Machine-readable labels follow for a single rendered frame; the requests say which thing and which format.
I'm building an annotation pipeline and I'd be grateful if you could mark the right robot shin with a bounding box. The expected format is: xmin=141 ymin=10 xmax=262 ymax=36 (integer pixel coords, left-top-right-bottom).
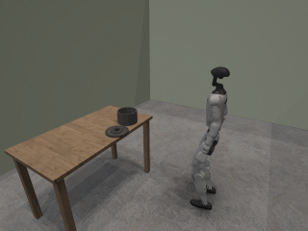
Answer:
xmin=201 ymin=158 xmax=212 ymax=189

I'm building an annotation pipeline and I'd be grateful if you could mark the right robot upper arm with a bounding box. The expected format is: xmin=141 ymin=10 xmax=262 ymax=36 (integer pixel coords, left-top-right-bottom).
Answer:
xmin=224 ymin=103 xmax=228 ymax=116

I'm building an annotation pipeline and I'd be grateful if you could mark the left robot upper arm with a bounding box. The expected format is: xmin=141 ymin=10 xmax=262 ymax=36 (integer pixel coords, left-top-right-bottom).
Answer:
xmin=209 ymin=94 xmax=221 ymax=129

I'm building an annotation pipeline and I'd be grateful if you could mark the right robot foot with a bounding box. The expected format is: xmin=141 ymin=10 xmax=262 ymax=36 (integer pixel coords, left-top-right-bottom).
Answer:
xmin=206 ymin=185 xmax=217 ymax=194

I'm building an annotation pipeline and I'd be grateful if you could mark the left robot hand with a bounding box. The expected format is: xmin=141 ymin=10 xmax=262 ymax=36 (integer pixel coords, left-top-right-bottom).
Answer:
xmin=192 ymin=151 xmax=208 ymax=170

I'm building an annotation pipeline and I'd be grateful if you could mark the pot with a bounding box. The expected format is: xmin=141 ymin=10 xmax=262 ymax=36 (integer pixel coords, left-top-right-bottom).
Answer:
xmin=116 ymin=107 xmax=138 ymax=126

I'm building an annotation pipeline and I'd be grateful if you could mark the table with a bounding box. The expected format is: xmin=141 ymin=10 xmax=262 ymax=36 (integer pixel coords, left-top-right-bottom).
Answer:
xmin=4 ymin=105 xmax=153 ymax=231

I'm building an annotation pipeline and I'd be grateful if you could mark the robot left forearm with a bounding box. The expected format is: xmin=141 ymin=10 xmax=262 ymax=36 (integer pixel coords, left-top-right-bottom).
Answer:
xmin=201 ymin=123 xmax=218 ymax=154

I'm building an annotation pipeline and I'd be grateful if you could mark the lid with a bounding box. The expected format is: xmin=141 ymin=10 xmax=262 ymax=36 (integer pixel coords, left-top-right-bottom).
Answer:
xmin=105 ymin=125 xmax=129 ymax=138

